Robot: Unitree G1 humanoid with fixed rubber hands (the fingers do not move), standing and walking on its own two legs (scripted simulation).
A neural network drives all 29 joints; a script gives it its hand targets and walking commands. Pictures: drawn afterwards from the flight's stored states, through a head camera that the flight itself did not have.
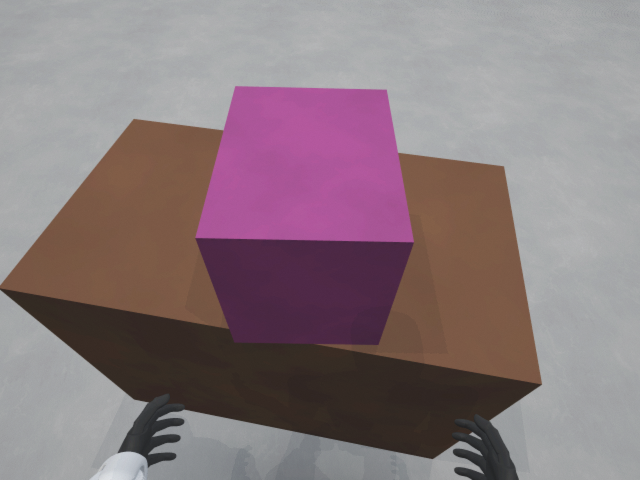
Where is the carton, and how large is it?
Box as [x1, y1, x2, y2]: [195, 86, 413, 344]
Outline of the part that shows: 235,86 195,237 234,342 378,344 413,243 386,90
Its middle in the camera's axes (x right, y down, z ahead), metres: -0.02 -0.04 +0.60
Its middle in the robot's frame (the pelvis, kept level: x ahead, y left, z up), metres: +0.47 +0.05 +0.02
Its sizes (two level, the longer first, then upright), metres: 0.296 0.231 0.268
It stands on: a pedestal, 0.66 m high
